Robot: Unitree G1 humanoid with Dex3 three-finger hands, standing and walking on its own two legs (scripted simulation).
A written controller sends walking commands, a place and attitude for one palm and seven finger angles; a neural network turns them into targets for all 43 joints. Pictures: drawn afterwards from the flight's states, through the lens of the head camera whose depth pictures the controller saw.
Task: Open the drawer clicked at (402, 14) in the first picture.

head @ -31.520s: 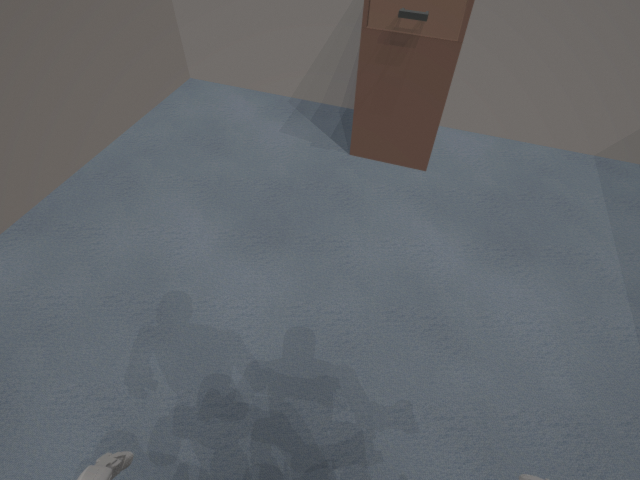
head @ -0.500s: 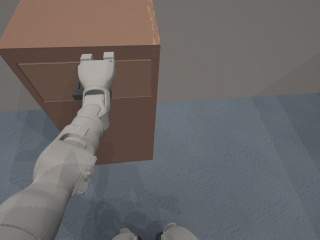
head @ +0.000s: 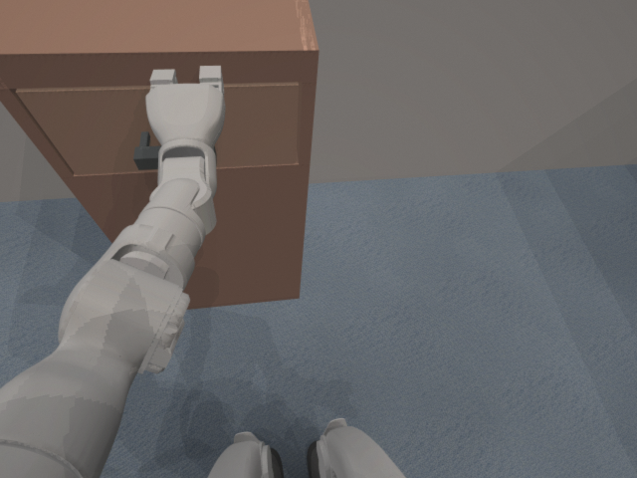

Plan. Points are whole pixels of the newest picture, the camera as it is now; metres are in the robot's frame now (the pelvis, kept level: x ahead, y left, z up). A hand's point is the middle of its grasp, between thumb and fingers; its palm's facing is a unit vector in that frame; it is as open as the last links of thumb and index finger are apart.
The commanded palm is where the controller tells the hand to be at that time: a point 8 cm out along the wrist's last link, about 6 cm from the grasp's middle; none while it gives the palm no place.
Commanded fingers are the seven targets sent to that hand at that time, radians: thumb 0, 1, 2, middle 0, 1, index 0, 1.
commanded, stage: lower the fingers behind the handle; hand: left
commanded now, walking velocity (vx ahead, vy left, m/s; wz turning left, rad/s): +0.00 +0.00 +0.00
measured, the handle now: (177, 146) +0.58 +0.13 +0.02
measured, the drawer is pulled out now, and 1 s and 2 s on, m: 0.00 0.00 0.00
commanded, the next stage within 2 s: lift the fingers back up to retry in 0.54 s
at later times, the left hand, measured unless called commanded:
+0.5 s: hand (195, 140) +0.54 +0.09 +0.07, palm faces +0.11 +0.02 -0.99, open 13.6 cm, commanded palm +0.54 +0.13 +0.04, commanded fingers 0.00 -0.50 0.30 -0.30 -1.20 -0.30 -1.20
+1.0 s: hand (194, 139) +0.54 +0.09 +0.08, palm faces +0.06 +0.00 -1.00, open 13.6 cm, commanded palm +0.54 +0.14 +0.09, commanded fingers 0.00 -0.50 0.30 -0.30 -1.20 -0.30 -1.20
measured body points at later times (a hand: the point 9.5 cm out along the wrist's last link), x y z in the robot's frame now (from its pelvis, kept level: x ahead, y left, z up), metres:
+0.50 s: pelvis +0.00 +0.01 -0.01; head +0.11 +0.02 +0.43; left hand +0.53 +0.09 +0.13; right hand +0.03 -0.25 -0.13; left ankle +0.06 +0.06 -0.67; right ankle +0.06 -0.08 -0.67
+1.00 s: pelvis +0.00 +0.02 +0.00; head +0.10 +0.03 +0.44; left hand +0.53 +0.09 +0.13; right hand +0.01 -0.24 -0.12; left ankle +0.06 +0.06 -0.67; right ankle +0.06 -0.08 -0.67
